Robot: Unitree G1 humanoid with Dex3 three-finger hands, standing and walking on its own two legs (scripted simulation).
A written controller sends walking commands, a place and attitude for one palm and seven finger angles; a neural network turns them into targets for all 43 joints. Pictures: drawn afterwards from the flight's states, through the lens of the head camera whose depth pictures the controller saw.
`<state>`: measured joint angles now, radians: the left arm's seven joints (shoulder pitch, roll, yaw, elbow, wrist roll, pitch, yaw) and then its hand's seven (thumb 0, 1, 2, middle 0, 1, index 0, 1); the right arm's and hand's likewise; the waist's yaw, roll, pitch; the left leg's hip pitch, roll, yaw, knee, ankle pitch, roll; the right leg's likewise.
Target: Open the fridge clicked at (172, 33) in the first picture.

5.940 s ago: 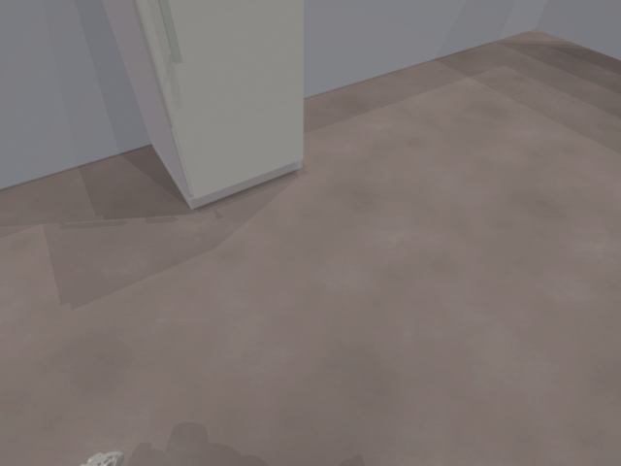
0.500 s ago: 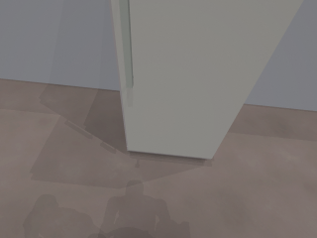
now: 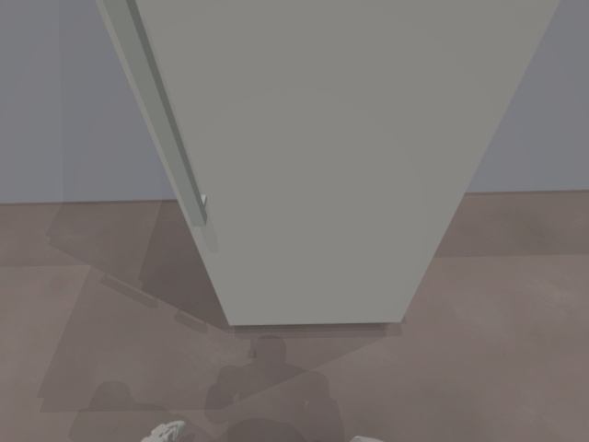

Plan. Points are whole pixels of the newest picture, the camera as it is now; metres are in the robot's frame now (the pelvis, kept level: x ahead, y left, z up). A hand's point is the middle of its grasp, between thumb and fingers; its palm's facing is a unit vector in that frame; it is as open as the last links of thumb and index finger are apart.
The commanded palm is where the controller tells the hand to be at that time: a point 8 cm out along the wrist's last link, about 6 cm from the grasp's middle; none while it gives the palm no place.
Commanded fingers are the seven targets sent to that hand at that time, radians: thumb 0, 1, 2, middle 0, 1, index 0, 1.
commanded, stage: come to a stop and stand still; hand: left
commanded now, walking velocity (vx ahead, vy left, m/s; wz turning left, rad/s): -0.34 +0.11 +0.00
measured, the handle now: (166, 108) +0.52 +0.20 +0.19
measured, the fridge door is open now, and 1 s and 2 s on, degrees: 0 0 0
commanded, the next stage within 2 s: look again from close up in 1.72 s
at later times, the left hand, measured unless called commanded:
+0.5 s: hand out of the picture +0.05 +0.20 -0.16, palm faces +0.04 -0.97 -0.25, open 7.3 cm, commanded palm none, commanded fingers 0.00 0.90 0.90 -0.20 -0.30 -0.20 -0.30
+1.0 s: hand out of the picture -0.01 +0.15 -0.16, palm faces +0.02 -0.98 -0.19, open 7.3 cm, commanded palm none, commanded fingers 0.00 0.90 0.90 -0.20 -0.30 -0.20 -0.30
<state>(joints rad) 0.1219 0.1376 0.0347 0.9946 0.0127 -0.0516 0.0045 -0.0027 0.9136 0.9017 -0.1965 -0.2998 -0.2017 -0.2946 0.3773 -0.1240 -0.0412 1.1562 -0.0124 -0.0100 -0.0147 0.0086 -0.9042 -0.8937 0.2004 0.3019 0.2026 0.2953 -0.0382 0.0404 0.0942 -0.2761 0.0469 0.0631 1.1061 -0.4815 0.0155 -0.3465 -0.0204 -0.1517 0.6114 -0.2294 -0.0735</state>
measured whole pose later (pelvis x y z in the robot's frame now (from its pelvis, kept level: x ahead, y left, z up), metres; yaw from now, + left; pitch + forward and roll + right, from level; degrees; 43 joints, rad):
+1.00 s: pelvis -0.02 -0.02 +0.02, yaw -1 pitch -2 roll +0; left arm 0.25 0.15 0.02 1.12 0.00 0.02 0.02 0.00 0.92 0.90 -0.20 -0.30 -0.20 -0.29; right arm 0.32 -0.14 -0.02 1.16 -0.02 0.03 -0.03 0.01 -0.91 -0.89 0.20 0.30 0.20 0.30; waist -0.01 0.01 0.05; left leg -0.22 0.07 0.01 0.44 -0.18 -0.05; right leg -0.20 0.02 -0.08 0.45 -0.22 -0.05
